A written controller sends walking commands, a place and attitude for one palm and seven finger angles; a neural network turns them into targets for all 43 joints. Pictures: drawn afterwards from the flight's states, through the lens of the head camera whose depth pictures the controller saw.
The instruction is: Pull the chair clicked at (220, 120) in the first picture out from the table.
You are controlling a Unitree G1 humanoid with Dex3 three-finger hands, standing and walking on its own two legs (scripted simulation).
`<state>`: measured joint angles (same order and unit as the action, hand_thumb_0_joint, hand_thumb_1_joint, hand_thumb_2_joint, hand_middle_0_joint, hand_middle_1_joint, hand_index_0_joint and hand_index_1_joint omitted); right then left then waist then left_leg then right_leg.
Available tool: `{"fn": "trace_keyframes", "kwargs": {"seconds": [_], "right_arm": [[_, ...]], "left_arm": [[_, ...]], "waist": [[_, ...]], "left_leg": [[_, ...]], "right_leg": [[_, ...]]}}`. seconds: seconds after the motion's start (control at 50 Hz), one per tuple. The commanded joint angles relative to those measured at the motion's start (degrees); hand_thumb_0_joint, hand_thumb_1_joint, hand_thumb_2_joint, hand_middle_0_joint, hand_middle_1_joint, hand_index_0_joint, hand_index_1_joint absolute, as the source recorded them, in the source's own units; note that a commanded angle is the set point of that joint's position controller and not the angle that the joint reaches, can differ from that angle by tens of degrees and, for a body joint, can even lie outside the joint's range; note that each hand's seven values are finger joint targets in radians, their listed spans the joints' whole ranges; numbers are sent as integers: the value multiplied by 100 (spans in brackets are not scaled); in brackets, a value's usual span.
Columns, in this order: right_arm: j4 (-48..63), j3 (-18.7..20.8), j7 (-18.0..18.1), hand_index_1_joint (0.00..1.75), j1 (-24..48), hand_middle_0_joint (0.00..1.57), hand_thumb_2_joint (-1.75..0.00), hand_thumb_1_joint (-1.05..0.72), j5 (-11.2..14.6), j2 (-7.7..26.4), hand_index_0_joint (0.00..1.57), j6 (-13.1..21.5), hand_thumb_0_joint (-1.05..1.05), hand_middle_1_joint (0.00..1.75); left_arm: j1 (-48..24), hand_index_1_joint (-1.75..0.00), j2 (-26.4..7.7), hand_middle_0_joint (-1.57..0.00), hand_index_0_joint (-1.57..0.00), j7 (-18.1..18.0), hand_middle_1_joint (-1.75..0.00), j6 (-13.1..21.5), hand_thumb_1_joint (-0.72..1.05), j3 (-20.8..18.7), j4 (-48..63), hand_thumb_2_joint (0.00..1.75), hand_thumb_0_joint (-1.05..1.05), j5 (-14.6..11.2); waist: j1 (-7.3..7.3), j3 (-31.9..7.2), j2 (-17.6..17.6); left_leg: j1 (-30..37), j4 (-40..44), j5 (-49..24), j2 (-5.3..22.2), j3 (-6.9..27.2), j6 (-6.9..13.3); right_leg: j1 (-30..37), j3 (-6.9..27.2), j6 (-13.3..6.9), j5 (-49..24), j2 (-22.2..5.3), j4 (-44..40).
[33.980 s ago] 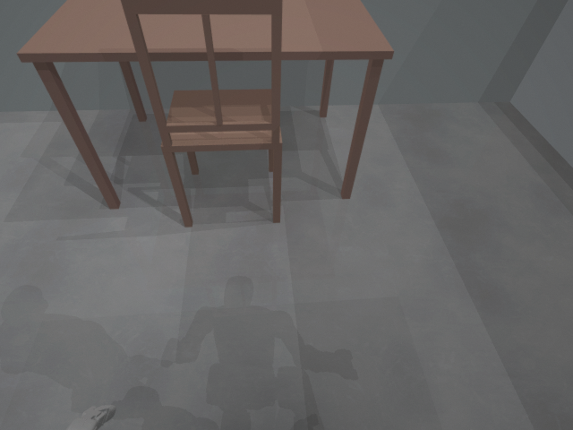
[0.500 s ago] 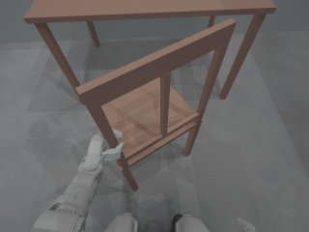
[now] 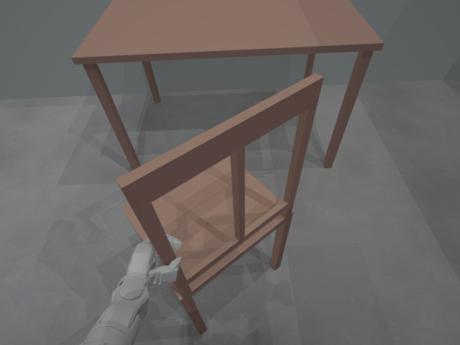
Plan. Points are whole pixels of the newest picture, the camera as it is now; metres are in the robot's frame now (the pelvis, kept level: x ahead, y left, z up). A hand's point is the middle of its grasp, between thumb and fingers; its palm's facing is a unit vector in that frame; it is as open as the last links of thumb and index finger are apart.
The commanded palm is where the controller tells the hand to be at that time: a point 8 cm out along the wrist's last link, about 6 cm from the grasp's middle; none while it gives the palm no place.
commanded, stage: stop walking, hand still on the chair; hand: left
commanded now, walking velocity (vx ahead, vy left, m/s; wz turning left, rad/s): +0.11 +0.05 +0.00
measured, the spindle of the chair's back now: (238, 200) +0.43 -0.01 -0.05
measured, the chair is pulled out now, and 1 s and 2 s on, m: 0.61 0.65 0.65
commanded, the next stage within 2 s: open the thumb and straighten the fingers in 0.66 s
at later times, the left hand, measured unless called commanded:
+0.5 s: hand (160, 287) +0.24 +0.14 -0.07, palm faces -0.13 -0.97 -0.21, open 6.0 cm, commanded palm +0.23 +0.20 -0.06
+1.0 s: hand (156, 284) +0.25 +0.15 -0.07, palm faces -0.13 -0.97 -0.18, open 8.1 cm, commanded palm +0.23 +0.21 -0.05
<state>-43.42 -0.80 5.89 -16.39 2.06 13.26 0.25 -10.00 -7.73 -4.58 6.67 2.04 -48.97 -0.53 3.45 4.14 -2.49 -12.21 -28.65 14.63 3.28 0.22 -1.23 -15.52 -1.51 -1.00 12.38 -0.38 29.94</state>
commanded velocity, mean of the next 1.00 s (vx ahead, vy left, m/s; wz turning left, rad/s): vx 0.01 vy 0.00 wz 0.00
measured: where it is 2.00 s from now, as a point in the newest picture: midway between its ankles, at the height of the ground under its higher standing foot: outside the picture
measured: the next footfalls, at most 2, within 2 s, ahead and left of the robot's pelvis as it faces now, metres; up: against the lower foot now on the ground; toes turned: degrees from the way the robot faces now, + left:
none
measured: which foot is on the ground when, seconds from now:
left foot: down 0.00-1.00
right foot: down 0.00-1.00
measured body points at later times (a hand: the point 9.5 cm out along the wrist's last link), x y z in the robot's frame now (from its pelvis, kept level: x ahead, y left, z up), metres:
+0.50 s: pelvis +0.01 +0.04 +0.00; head +0.01 +0.02 +0.45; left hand +0.25 +0.20 -0.06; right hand +0.14 -0.20 -0.11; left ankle +0.01 +0.16 -0.74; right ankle +0.04 -0.11 -0.73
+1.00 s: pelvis +0.02 +0.03 -0.01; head +0.04 +0.02 +0.44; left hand +0.25 +0.21 -0.05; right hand +0.16 -0.23 -0.10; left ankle +0.01 +0.16 -0.73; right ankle +0.04 -0.11 -0.74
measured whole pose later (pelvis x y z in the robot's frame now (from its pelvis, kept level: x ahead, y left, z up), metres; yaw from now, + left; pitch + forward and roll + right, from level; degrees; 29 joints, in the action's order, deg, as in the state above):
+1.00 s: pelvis +0.02 +0.03 -0.01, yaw +1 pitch +3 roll +0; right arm -36.1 -0.5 1.4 -13.4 2.9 15.5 5.0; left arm 7.0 -10.8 0.3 2.1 5.7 -23.3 -0.2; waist 2.7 -0.6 -0.7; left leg -20.7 -35.2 18.1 1.2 0.3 -1.3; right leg -23.1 -1.2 1.1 15.6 -2.6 35.3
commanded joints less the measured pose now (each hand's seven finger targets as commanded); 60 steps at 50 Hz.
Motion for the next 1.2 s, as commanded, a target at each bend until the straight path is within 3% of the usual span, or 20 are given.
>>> {"fn": "trace_keyframes", "kwargs": {"seconds": [0.0,0.08,0.2,0.28,0.3,0.36,0.48,0.6,0.74,0.76,0.78,0.8,0.84,0.86,0.88,0.92,0.96,0.98,1.1,1.18], "right_arm": [[783,213,129,30,376,20,-90,-90,-34,602,20,266,0,30],[854,179,147,30,433,20,-90,-90,-73,525,20,278,0,30],[954,146,145,30,638,20,-90,-90,-86,539,20,354,0,30],[1043,152,130,30,661,20,-90,-90,-108,572,20,398,0,30],[1062,148,131,30,691,20,-90,-90,-103,582,20,426,0,30],[1107,147,117,30,722,20,-90,-90,-124,592,20,428,0,30],[1143,120,119,30,727,20,-90,-90,-141,563,20,404,0,30],[1169,97,135,30,754,20,-90,-90,-139,548,20,351,0,30],[1294,108,144,30,789,20,-90,-90,-137,490,20,273,0,30],[1145,140,-136,30,768,20,-90,-90,97,796,20,315,0,30],[1293,173,-256,30,886,20,-90,-90,112,817,20,377,0,30],[1358,196,-280,30,908,20,-90,-90,102,807,20,409,0,30],[1467,222,-345,30,965,20,-90,-90,113,790,20,564,0,30],[1524,207,-385,30,961,20,-90,-90,106,750,20,637,0,30],[1558,200,-419,30,934,20,-90,-90,100,728,20,700,0,30],[1580,218,-451,30,831,20,-90,-90,109,750,20,789,0,30],[1652,243,-459,30,798,20,-90,-90,96,792,20,854,0,30],[1641,249,-436,30,775,20,-90,-90,94,858,20,857,0,30],[1844,248,-331,30,705,20,-90,-90,61,866,20,1073,0,30],[1925,257,-293,30,601,20,-90,-90,35,852,20,1203,0,30]], "left_arm": [[-1322,-145,-957,-50,-50,-82,-145,343,90,-259,1191,90,0,3],[-967,-145,-694,-50,-50,-81,-145,353,90,-65,1264,90,0,14],[-462,-145,-509,-50,-50,-81,-145,394,90,107,1601,90,0,67],[-166,-145,-496,-50,-50,-93,-145,418,90,108,1900,90,0,97],[-87,-145,-495,-50,-50,-88,-145,420,90,125,1981,90,0,103],[82,-145,-517,-50,-50,-89,-145,408,90,124,2172,90,0,119],[245,-145,-486,-50,-50,-76,-145,357,90,186,2383,90,0,109],[358,-145,-495,-50,-50,-81,-145,309,90,205,2366,90,0,83],[704,-145,-543,-50,-50,-105,-145,308,90,133,2743,90,0,65],[1137,-145,-283,-50,-50,160,-145,-62,78,462,1948,84,0,34],[530,-145,-456,-50,-50,307,-145,-37,66,317,2711,78,0,-35],[631,-145,-516,-50,-50,388,-145,-57,54,305,2797,73,0,-40],[694,-145,-791,-50,-50,490,-145,-21,30,62,3303,61,0,-78],[835,-145,-683,-50,-50,535,-145,-32,17,175,3503,55,0,-62],[873,-145,-570,-50,-50,565,-145,-63,5,308,3630,49,0,-45],[800,-145,-547,-50,-50,590,-145,-151,-19,374,3745,37,0,-7],[1168,-138,-607,-47,-47,596,-138,-280,-43,269,3708,26,0,-11],[932,-130,-986,-45,-45,572,-130,-334,-55,-98,3802,20,0,-34],[1240,-87,-821,-30,-30,702,-87,-607,-55,-37,4168,20,0,-151],[1645,-58,-827,-20,-20,784,-58,-687,-55,-31,4645,20,0,-157]], "waist": [[-210,-1050,832],[-201,-762,997],[-242,-548,297],[-298,-983,403],[-291,-1056,131],[-324,-1334,149],[-286,-1342,335],[-267,-1149,352],[-297,-1316,411],[-19,-910,1179],[-114,-987,1206],[-120,-1042,1165],[-215,-1225,193],[-240,-1286,-232],[-209,-1339,-359],[-97,-1336,-150],[-150,-1428,89],[-143,-1518,220],[-123,-1812,528],[-129,-2147,424]], "left_leg": [[303,332,522,-13,41,285],[370,282,580,-7,33,317],[275,676,183,184,247,358],[342,768,-434,281,300,360],[373,812,-623,293,306,344],[548,771,-1190,354,307,328],[601,756,-1343,317,235,262],[476,836,-1107,272,237,227],[584,776,-1152,255,203,239],[-235,573,-622,79,-7,186],[-520,461,-438,16,-38,219],[-584,412,-286,-10,-54,241],[-612,247,-35,-133,-115,219],[-627,159,-63,-166,-142,191],[-645,78,-69,-168,-139,177],[-807,-59,23,-162,-67,181],[-983,-229,81,-178,-53,193],[-1069,-300,100,-205,-45,205],[-1272,-709,-269,-253,-27,227],[-1198,-978,-769,-271,-40,227]], "right_leg": [[-15,930,-72,1976,-799,-1380],[-436,863,-87,2241,-772,-1447],[-461,670,-5,1168,-561,-1140],[68,549,24,85,-492,-748],[144,502,33,-201,-472,-627],[357,457,52,-849,-448,-443],[430,487,35,-1181,-498,-499],[383,505,20,-991,-528,-657],[584,509,10,-1208,-583,-729],[326,-31,12,-744,-367,-430],[259,-16,-6,-620,-340,-349],[239,-38,-13,-411,-342,-300],[94,25,-52,-52,-309,-216],[6,-1,-82,-31,-301,-135],[-111,-38,-88,0,-289,-63],[-327,-81,-76,119,-236,59],[-474,-106,-54,167,-222,225],[-479,-83,-38,138,-221,277],[-584,-137,14,-290,-189,669],[-567,-178,33,-856,-205,931]]}}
